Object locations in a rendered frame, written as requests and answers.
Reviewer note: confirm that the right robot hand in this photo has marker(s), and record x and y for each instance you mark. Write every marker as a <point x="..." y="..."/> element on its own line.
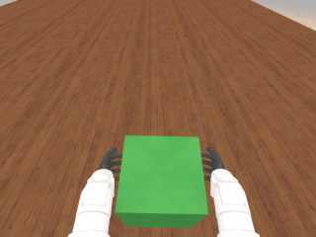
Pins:
<point x="215" y="163"/>

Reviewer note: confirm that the carton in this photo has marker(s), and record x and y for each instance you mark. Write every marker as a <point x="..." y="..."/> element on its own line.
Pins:
<point x="161" y="182"/>

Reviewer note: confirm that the right robot forearm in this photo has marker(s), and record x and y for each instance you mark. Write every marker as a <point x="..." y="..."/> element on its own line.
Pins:
<point x="231" y="206"/>

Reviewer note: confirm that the left robot hand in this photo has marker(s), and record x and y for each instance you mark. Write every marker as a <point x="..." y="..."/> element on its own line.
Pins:
<point x="107" y="164"/>

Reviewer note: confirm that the left robot forearm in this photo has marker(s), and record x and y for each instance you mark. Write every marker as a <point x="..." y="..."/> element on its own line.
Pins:
<point x="95" y="206"/>

